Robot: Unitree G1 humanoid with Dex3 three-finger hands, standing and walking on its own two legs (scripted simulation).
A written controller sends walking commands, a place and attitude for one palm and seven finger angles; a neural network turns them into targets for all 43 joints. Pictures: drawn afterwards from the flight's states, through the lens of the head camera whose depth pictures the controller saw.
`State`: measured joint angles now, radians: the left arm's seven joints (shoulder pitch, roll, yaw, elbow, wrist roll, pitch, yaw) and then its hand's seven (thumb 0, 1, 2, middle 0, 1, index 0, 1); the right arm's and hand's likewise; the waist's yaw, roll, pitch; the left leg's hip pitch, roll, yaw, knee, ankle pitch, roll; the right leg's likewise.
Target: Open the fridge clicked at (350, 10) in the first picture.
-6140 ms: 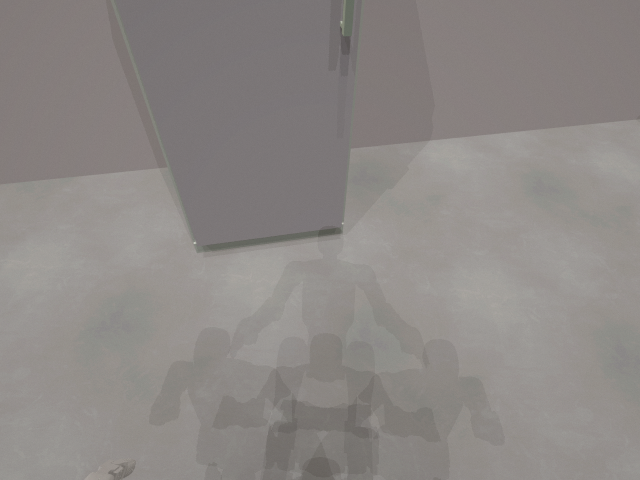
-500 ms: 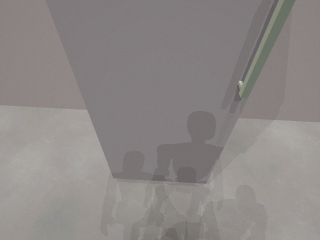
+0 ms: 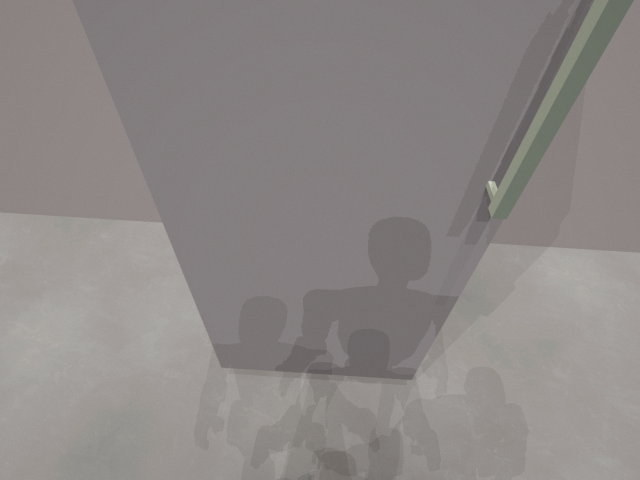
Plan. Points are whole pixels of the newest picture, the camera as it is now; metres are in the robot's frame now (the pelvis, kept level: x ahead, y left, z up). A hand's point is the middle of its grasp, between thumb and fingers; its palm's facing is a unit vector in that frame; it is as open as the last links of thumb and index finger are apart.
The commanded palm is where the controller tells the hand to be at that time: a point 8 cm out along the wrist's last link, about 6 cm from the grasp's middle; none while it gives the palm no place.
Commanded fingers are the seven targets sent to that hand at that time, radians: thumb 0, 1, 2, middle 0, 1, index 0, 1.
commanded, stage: come to a stop and stand still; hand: right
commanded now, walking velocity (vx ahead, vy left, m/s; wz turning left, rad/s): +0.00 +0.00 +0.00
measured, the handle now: (545, 102) +0.48 -0.22 +0.25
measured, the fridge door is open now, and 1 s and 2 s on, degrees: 0 0 0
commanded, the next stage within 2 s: look again from close up in 0.36 s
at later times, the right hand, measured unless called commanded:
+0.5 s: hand out of the picture +0.02 -0.18 -0.17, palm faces +0.01 +0.97 -0.23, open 7.4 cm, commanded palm none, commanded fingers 0.00 -0.90 -0.90 0.20 0.30 0.20 0.30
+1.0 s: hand out of the picture +0.00 -0.17 -0.17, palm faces +0.02 +0.98 -0.21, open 7.4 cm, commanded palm none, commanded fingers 0.00 -0.90 -0.90 0.20 0.30 0.20 0.30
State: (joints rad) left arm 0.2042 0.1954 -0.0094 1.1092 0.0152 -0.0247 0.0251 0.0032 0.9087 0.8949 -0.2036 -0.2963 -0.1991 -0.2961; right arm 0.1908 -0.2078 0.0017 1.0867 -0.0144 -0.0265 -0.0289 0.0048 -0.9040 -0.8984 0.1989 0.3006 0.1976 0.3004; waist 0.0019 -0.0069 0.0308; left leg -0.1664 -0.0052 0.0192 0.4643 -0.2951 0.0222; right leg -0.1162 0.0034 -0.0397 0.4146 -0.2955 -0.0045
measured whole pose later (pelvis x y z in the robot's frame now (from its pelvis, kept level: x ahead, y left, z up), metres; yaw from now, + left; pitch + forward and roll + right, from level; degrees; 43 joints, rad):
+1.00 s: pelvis -0.01 +0.01 +0.00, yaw -1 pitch -1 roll +0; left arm 0.26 0.15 -0.02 1.16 0.01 -0.02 0.03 0.00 0.91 0.89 -0.20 -0.30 -0.20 -0.30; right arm 0.25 -0.18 0.01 1.13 -0.01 -0.02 -0.03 0.00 -0.90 -0.90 0.20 0.30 0.20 0.30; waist 0.00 0.01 0.04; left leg -0.15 -0.02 0.04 0.42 -0.26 0.04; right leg -0.11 -0.01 -0.02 0.39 -0.27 0.01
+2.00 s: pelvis -0.05 -0.01 -0.04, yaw -3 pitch +5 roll +2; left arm 0.24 0.20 -0.08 0.56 -0.04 -0.22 0.06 0.01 0.90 0.89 -0.21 -0.30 -0.20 -0.30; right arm 0.32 -0.30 -0.18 -0.05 0.29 -0.25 0.32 0.01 -0.30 -0.64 0.24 0.68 0.24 0.68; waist -0.02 -0.03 -0.06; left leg -0.52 0.00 0.10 0.83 -0.40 0.02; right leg -0.55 -0.01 0.03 0.91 -0.44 -0.02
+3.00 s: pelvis -0.03 +0.00 +0.00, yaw -3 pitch -3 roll +1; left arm 0.21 0.28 -0.09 0.61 -0.09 -0.20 0.09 0.01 0.90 0.90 -0.21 -0.30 -0.20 -0.30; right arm -0.20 -0.54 -0.50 0.13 0.35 0.24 0.49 -0.01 0.50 -0.30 0.30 1.20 0.30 1.20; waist -0.06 -0.07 -0.02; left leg -0.16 0.00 0.08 0.47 -0.26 0.02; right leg -0.17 0.00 0.01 0.50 -0.29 -0.01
